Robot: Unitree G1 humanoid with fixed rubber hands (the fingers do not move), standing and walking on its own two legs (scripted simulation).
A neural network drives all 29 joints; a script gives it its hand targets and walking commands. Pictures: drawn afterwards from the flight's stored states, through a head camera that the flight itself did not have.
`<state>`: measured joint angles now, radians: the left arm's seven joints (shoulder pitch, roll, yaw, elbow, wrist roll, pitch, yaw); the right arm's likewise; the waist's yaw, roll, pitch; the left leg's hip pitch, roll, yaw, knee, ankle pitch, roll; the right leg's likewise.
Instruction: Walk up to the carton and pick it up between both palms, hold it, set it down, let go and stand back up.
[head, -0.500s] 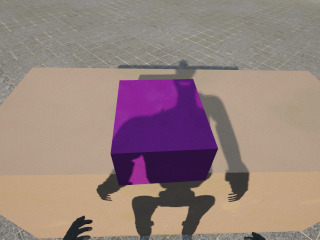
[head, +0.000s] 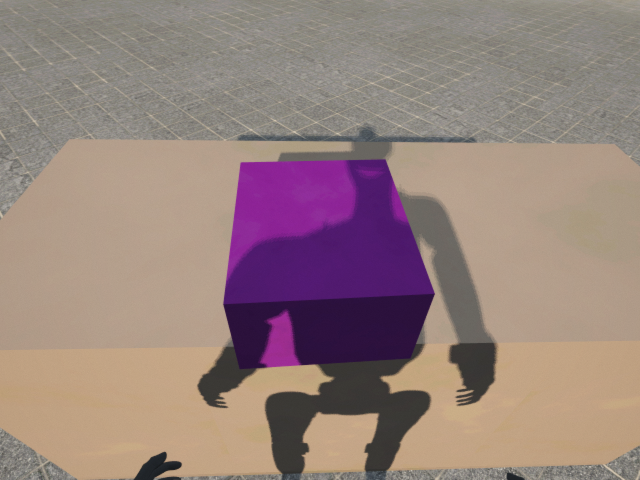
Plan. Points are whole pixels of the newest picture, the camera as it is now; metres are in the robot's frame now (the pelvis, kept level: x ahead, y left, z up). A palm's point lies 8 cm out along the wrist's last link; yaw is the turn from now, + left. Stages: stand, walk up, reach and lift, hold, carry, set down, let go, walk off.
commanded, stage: stand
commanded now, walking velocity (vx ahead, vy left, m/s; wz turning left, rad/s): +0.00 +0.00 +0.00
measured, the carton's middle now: (319, 253) +0.48 +0.02 +0.01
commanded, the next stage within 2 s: none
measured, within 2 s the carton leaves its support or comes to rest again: neither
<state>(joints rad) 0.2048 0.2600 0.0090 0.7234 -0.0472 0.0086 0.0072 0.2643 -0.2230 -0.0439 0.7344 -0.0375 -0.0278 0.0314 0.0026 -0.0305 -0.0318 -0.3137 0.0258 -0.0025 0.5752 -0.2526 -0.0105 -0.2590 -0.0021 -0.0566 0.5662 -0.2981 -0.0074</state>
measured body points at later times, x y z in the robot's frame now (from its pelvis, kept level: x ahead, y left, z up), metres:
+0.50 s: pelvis +0.00 +0.00 +0.00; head -0.01 +0.01 +0.45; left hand +0.13 +0.26 -0.11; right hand +0.12 -0.26 -0.10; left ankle +0.03 +0.13 -0.73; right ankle +0.00 -0.11 -0.73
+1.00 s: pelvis +0.00 +0.00 +0.00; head -0.02 +0.00 +0.45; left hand +0.13 +0.26 -0.11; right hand +0.12 -0.26 -0.11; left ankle +0.03 +0.13 -0.73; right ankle +0.00 -0.11 -0.73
